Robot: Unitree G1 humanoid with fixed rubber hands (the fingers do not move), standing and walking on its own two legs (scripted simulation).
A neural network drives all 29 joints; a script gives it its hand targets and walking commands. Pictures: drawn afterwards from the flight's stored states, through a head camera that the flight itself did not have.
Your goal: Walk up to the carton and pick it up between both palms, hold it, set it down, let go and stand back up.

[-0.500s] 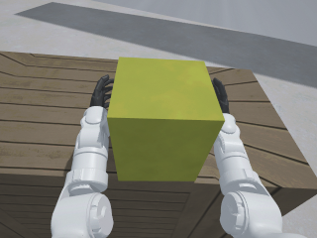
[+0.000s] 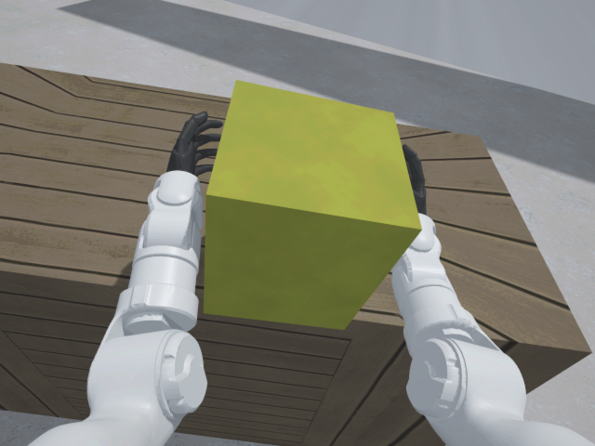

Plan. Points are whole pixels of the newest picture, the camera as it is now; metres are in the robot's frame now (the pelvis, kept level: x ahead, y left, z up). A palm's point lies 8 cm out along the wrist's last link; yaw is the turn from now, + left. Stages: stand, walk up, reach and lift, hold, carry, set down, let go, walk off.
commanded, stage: reach and lift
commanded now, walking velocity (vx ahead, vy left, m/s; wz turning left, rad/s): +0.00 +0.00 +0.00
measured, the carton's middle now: (295, 216) +0.40 -0.01 +0.13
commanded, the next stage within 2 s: hold in 1.90 s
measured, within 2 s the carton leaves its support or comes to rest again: neither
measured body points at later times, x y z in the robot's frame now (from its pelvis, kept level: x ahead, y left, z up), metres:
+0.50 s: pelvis +0.02 +0.00 +0.00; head -0.02 +0.03 +0.44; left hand +0.43 +0.15 +0.21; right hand +0.42 -0.15 +0.21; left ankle +0.00 +0.11 -0.75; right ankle +0.05 -0.11 -0.75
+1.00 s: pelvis -0.01 +0.01 +0.00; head -0.07 +0.04 +0.44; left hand +0.40 +0.14 +0.25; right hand +0.39 -0.17 +0.24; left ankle +0.00 +0.11 -0.75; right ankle +0.05 -0.11 -0.75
